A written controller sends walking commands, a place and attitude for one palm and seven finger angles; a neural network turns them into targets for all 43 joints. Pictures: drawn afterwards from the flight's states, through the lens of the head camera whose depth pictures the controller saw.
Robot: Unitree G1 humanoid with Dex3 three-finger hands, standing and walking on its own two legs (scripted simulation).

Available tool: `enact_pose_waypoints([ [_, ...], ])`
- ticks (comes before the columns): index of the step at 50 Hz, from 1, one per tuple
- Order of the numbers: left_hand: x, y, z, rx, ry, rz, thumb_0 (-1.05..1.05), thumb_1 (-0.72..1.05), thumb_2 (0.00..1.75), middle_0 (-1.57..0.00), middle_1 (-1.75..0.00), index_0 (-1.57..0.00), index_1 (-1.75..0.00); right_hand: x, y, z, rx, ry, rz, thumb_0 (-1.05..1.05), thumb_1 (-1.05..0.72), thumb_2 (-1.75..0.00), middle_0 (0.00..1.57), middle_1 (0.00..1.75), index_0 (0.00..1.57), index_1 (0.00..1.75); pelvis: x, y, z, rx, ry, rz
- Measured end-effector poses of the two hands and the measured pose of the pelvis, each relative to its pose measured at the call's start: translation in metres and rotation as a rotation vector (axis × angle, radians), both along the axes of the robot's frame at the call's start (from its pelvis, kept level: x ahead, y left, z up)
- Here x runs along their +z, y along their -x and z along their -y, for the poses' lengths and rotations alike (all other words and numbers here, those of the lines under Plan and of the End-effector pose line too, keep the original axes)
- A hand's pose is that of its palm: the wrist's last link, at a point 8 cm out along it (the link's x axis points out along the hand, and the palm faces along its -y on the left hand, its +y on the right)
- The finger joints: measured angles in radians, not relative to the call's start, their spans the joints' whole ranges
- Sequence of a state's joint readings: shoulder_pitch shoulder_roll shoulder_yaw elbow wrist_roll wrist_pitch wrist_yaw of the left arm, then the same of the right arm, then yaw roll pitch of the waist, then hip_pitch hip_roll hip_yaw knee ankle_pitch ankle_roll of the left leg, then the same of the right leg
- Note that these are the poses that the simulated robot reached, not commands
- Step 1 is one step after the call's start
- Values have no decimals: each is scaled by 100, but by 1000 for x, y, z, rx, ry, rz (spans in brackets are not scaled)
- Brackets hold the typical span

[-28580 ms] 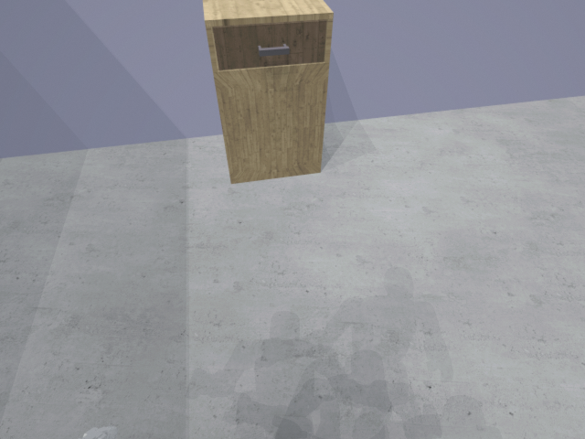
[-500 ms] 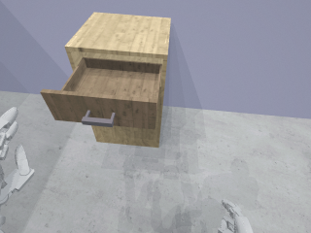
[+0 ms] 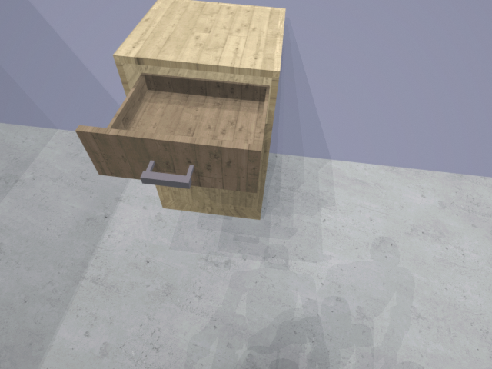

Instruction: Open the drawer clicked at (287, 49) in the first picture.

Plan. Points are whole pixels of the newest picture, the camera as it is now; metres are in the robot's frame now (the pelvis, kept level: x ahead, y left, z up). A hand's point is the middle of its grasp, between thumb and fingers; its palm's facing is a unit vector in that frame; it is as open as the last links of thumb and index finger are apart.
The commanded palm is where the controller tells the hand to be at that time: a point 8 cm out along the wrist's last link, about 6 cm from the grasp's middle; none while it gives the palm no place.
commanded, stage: let the arm hang, fingers relaxed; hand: left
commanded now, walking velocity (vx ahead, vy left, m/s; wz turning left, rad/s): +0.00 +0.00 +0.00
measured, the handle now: (168, 173) +0.54 +0.23 -0.09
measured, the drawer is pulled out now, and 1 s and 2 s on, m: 0.30 0.30 0.30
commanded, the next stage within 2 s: look to check the result in 0.60 s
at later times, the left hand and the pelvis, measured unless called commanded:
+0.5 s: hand out of the picture -0.02 +0.14 -0.18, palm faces +0.04 -0.98 -0.17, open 7.3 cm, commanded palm none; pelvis -0.01 -0.01 +0.00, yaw -1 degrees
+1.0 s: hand out of the picture -0.04 +0.13 -0.17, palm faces +0.06 -0.98 -0.18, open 7.3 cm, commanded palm none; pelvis -0.02 -0.03 +0.00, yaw +0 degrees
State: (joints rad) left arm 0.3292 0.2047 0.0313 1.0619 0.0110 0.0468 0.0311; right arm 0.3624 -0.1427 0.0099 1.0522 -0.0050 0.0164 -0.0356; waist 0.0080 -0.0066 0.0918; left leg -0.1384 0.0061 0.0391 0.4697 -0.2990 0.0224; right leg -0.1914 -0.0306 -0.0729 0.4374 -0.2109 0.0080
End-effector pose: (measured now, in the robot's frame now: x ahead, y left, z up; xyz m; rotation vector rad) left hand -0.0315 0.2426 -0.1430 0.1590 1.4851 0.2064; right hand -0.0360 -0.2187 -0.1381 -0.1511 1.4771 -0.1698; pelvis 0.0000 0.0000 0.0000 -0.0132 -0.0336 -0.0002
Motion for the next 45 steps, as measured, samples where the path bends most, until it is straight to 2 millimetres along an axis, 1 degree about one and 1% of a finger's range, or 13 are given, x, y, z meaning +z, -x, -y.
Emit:
enact_pose_waypoints([
  [3,4,13,0,3,-8,-36,0,94,90,-20,-30,-20,-30,-4,10,-8,-15,-25,-14,0,-90,-90,20,30,19,30,1,2,-1,-4,-3,3],
  [6,6,18,5,5,-7,-42,0,93,90,-20,-30,-20,-30,-8,14,-15,-23,-48,-13,0,-90,-90,20,30,19,30,1,3,-1,-6,-7,6],
  [10,4,16,15,4,7,-20,0,92,90,-19,-30,-20,-30,-12,14,-22,-29,-72,3,0,-90,-90,20,30,20,30,1,6,-1,-9,-10,11],
  [15,1,5,31,-3,35,25,1,91,90,-20,-30,-20,-30,-14,10,-25,-35,-87,32,0,-90,-90,20,30,20,30,1,9,2,-13,-14,13],
  [19,-1,-3,43,-7,57,59,0,91,90,-20,-30,-20,-30,-14,9,-23,-38,-87,48,0,-90,-90,20,30,20,30,1,12,6,-13,-16,14],
  [21,-2,-4,46,-11,57,60,1,92,90,-20,-30,-20,-30,-13,9,-21,-41,-85,51,0,-90,-90,20,30,20,30,1,12,8,-13,-17,14],
  [36,-2,11,53,12,49,28,1,91,90,-20,-30,-20,-30,-11,27,-1,-45,-62,-8,0,-91,-90,20,30,19,30,1,16,21,-4,-16,9],
  [45,-1,14,58,19,46,20,0,91,90,-20,-30,-20,-30,-11,27,4,-41,-66,-14,0,-91,-90,19,30,19,30,1,17,26,-1,-16,9],
])
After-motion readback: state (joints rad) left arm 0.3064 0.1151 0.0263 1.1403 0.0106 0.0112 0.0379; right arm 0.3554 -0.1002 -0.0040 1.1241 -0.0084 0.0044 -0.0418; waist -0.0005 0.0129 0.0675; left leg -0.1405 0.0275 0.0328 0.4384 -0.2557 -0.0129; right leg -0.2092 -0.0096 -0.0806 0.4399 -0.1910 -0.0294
